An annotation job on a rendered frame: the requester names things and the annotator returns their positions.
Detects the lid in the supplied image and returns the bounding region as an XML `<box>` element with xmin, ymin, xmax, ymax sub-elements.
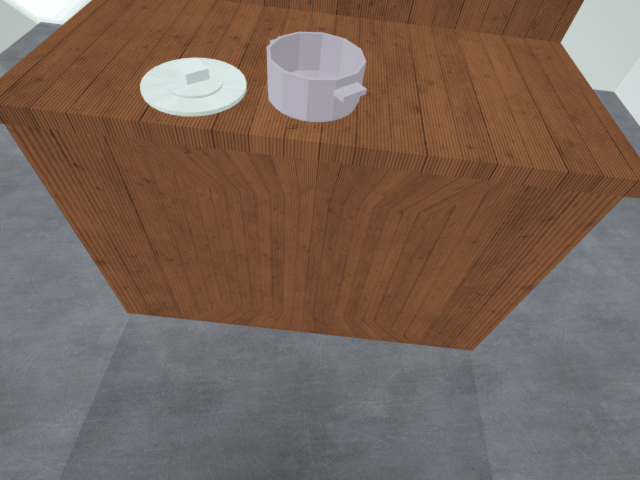
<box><xmin>140</xmin><ymin>58</ymin><xmax>247</xmax><ymax>117</ymax></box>

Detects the knob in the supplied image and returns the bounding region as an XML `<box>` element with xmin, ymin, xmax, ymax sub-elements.
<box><xmin>175</xmin><ymin>58</ymin><xmax>210</xmax><ymax>85</ymax></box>

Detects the pot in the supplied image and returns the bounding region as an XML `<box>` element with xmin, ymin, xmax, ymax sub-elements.
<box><xmin>267</xmin><ymin>32</ymin><xmax>367</xmax><ymax>122</ymax></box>

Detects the table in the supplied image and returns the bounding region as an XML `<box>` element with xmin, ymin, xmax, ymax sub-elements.
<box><xmin>0</xmin><ymin>0</ymin><xmax>640</xmax><ymax>351</ymax></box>

